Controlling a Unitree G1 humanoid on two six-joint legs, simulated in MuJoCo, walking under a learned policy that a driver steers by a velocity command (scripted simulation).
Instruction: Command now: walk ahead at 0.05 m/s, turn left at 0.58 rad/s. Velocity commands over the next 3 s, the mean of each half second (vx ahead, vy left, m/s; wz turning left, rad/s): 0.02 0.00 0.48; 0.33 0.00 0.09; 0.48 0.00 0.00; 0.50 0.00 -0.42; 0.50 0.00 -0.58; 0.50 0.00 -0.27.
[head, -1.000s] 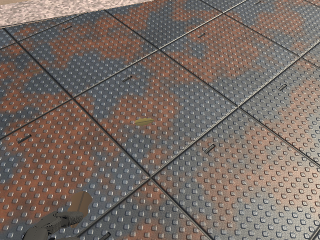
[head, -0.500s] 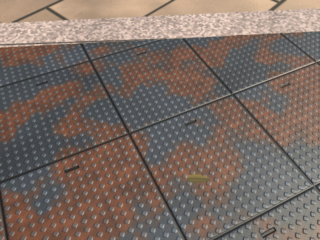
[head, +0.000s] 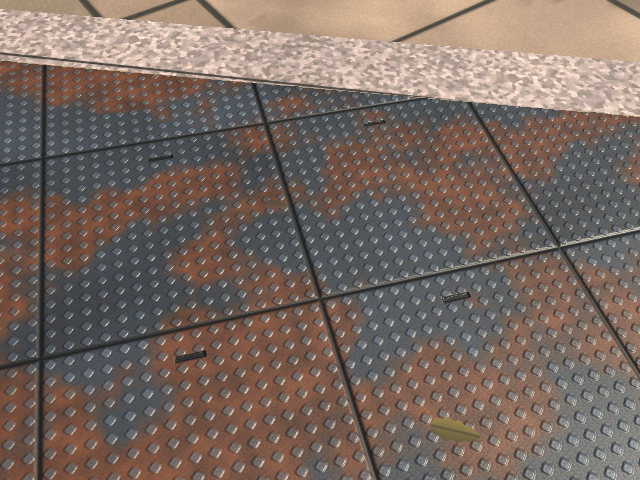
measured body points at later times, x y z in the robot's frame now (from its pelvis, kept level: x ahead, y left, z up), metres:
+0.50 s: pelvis +0.01 -0.01 +0.00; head +0.04 +0.01 +0.45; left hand +0.06 +0.30 -0.11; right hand +0.24 -0.22 -0.09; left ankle -0.02 +0.10 -0.74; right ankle +0.05 -0.15 -0.73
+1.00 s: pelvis +0.14 -0.02 +0.00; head +0.16 -0.03 +0.45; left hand +0.21 +0.28 -0.09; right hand +0.27 -0.28 -0.13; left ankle -0.01 +0.10 -0.68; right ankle +0.20 -0.10 -0.73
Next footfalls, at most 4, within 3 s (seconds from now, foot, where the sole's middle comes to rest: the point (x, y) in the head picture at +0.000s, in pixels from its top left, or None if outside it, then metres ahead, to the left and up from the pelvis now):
0.08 right None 0.09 -0.15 -0.77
0.48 left None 0.02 0.11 -0.77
0.92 right None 0.24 -0.09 -0.77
1.46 left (214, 447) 0.51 0.21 -0.77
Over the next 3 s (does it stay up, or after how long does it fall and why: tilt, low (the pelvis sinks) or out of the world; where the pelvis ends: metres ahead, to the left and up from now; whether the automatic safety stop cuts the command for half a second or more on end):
stays up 1.20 -0.01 -0.01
